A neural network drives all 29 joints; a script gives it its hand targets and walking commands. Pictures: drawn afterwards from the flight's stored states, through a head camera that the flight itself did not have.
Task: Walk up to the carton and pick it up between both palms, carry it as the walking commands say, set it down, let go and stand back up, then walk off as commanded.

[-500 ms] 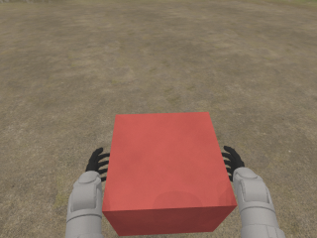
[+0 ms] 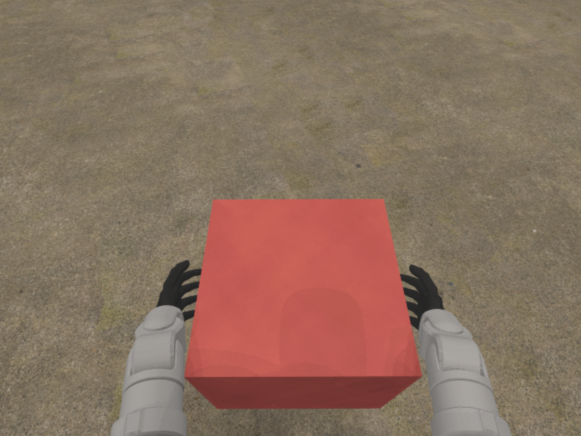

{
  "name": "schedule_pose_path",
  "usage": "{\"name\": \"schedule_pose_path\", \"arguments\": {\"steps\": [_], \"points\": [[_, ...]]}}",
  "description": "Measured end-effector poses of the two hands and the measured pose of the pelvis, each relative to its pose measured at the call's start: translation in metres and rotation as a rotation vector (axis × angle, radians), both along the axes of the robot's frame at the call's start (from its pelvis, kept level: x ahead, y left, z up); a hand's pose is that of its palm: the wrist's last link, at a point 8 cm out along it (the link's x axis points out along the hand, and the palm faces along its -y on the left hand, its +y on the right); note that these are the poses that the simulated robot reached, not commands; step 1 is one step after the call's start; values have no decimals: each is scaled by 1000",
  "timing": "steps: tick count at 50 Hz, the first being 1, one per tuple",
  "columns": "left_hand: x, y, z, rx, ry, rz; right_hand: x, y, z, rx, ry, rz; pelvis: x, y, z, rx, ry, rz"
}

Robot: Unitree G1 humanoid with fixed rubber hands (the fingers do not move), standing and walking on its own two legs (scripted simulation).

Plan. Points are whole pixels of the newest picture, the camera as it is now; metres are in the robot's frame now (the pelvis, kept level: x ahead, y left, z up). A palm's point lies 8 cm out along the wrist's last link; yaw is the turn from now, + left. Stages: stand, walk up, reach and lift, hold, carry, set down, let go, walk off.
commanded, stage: set down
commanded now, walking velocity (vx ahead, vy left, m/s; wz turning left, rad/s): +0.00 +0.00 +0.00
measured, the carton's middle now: (298, 306) +0.35 +0.03 -0.10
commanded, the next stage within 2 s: none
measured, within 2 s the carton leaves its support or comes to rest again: neither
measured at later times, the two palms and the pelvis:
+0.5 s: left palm (185, 315) +0.31 +0.22 -0.10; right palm (405, 319) +0.34 -0.15 -0.10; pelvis -0.04 +0.02 -0.05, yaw +0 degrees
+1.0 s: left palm (200, 319) +0.34 +0.22 -0.20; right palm (391, 322) +0.37 -0.16 -0.20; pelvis -0.05 +0.01 -0.12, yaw +0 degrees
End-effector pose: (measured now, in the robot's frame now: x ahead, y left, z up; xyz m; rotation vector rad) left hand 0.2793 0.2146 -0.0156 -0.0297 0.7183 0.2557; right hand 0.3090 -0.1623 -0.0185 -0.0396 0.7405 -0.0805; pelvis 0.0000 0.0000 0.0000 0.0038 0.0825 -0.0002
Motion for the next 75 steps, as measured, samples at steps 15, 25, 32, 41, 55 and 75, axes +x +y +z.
{"name": "schedule_pose_path", "arguments": {"steps": [15,25,32,41,55,75], "points": [[18,7,-49,-9,4,-4,16,7,-47,-7,5,-5,-26,10,-24,-9,201,9],[33,9,-88,-18,8,1,31,8,-85,2,9,-7,-41,16,-49,-9,338,5],[44,10,-116,-16,10,-3,42,8,-114,17,11,-10,-46,18,-69,-13,432,3],[56,9,-153,-15,11,-15,54,7,-150,26,10,-18,-49,15,-96,-15,538,-2],[73,9,-199,-5,11,-26,72,7,-196,19,5,-23,-55,10,-139,-15,636,-1],[97,12,-271,11,4,-31,95,11,-267,2,-8,-12,-72,12,-203,-19,721,-6]]}}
